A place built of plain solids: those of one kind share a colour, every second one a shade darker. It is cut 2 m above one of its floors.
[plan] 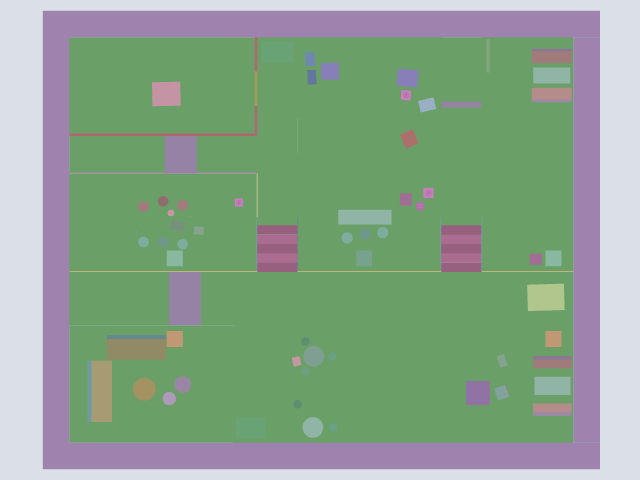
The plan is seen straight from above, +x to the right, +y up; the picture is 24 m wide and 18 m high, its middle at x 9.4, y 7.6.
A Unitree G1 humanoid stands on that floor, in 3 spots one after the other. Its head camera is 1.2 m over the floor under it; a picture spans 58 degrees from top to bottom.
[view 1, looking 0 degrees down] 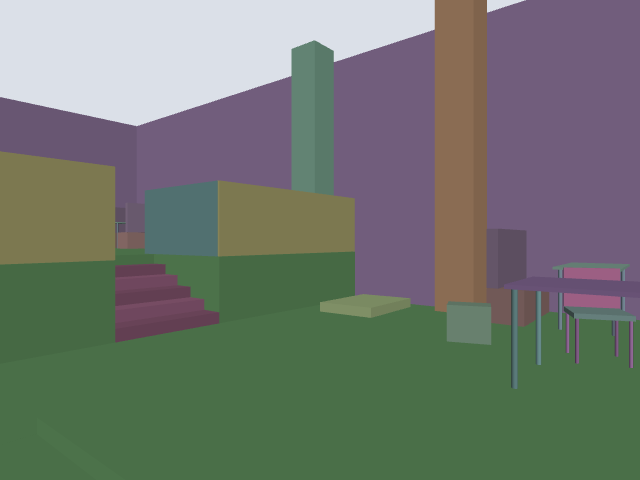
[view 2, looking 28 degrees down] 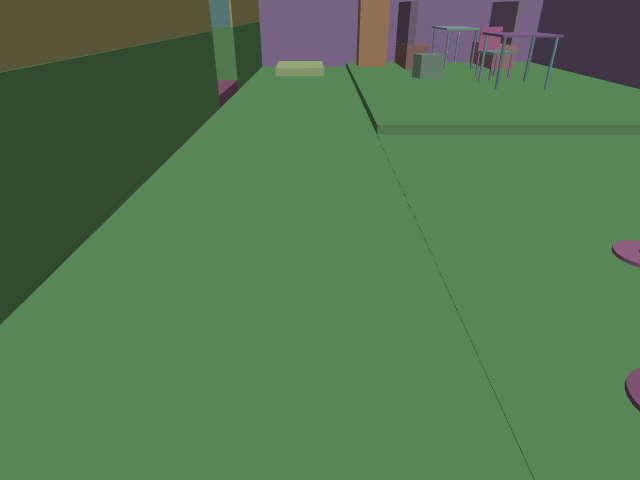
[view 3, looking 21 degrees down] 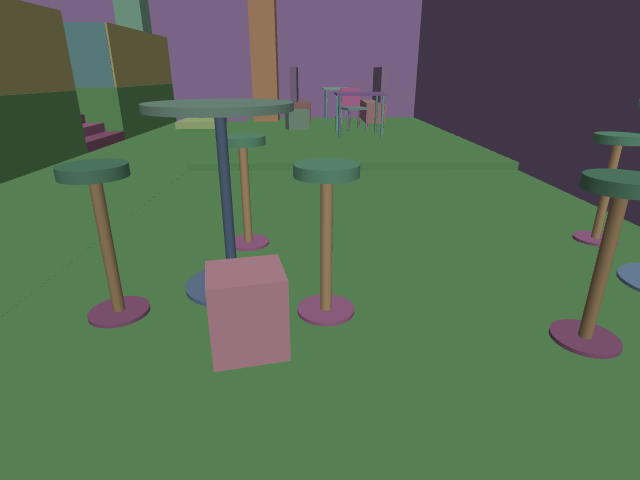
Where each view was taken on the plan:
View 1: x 11.52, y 1.35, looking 39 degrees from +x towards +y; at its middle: rail_rim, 8.03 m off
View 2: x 7.80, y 5.02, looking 0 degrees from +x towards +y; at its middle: floor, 2.56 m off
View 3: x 6.80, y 2.75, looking -1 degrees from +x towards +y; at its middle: floor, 3.35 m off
